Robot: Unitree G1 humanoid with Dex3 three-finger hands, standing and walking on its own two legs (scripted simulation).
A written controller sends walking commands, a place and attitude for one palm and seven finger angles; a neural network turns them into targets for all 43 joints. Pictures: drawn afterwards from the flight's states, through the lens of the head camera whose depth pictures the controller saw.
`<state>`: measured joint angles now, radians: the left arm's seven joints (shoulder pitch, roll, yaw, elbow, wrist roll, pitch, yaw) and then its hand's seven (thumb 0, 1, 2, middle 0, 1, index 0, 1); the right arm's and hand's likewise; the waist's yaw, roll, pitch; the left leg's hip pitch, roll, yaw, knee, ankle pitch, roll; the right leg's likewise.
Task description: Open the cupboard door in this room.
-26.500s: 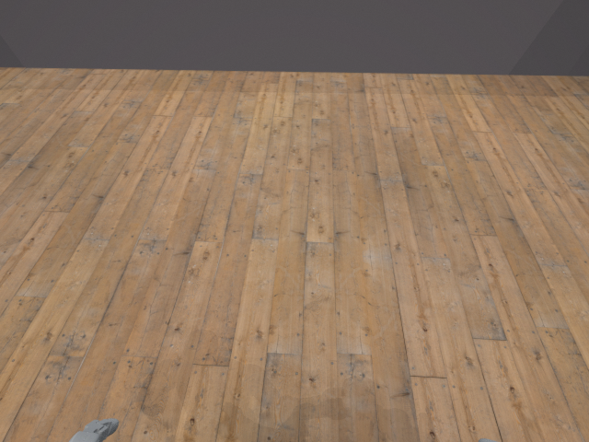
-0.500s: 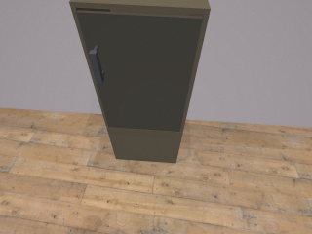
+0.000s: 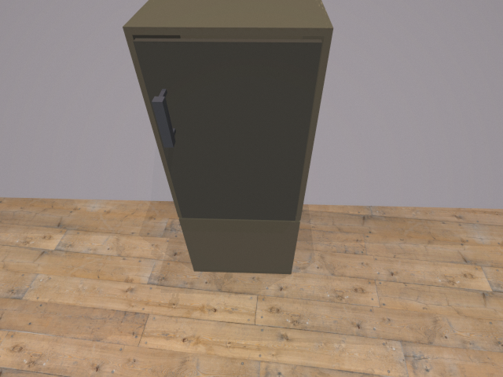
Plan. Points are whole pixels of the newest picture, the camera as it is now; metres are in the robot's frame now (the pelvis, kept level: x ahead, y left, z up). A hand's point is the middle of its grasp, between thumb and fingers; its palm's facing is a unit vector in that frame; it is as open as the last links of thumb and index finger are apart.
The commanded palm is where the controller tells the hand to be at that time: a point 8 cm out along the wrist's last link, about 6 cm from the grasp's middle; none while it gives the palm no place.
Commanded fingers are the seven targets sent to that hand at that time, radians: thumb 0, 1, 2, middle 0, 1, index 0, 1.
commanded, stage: shuffle to correct the standing spot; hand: left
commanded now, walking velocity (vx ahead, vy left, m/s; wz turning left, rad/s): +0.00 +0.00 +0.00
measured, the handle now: (166, 118) +0.66 +0.24 +0.07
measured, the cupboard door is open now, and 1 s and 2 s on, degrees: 0 0 0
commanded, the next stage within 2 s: come to a stop and stand still in 0.64 s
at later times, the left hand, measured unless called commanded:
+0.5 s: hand out of the picture +0.01 +0.16 -0.18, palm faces +0.04 -0.99 -0.14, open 7.4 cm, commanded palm none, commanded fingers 0.00 0.90 0.90 -0.20 -0.30 -0.20 -0.30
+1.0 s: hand out of the picture +0.11 +0.23 -0.19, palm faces +0.07 -0.98 -0.16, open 7.4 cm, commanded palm none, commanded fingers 0.00 0.90 0.90 -0.20 -0.30 -0.20 -0.30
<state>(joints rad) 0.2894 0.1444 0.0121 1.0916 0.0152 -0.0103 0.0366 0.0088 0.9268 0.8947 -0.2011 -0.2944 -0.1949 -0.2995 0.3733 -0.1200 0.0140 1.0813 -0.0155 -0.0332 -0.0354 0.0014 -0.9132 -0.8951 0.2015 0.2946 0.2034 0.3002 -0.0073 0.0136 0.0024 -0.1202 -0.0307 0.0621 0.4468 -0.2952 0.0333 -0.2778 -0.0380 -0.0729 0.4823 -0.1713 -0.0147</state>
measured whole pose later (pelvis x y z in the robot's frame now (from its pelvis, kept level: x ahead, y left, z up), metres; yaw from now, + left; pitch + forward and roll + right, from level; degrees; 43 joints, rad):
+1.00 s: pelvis +0.12 +0.06 -0.01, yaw +0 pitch -1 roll +0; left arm 0.33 0.17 0.05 1.05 0.03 0.02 0.02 0.01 0.91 0.89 -0.20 -0.29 -0.20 -0.30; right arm 0.24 -0.15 -0.02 1.01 -0.03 -0.03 -0.03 0.01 -0.93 -0.90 0.20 0.29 0.20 0.30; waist 0.02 -0.06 0.04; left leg -0.36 0.05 0.07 0.55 -0.18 0.00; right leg -0.26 -0.05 -0.05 0.71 -0.50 0.01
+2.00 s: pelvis +0.07 +0.04 +0.00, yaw -1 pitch +0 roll +1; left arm 0.32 0.13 0.00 1.08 0.02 -0.02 0.03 0.01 0.91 0.89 -0.20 -0.29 -0.20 -0.30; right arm 0.37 -0.13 0.02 1.06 -0.02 -0.02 -0.02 0.00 -0.91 -0.90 0.20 0.29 0.20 0.30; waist 0.00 0.05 -0.01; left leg -0.19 -0.05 0.07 0.45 -0.26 0.05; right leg -0.28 -0.01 -0.07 0.50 -0.22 -0.04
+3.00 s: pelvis +0.09 +0.01 -0.02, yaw -1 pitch +7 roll +2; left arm 0.29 0.17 0.15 0.18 -0.22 -0.40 -0.10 0.01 0.79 0.84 -0.21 -0.37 -0.20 -0.38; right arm 0.18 -0.25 -0.04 0.70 0.01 -0.26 -0.04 0.01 -0.91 -0.89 0.20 0.29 0.20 0.30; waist -0.02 0.00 -0.10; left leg -0.41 -0.01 0.06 0.68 -0.38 0.01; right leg -0.49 0.01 -0.09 0.72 -0.35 -0.07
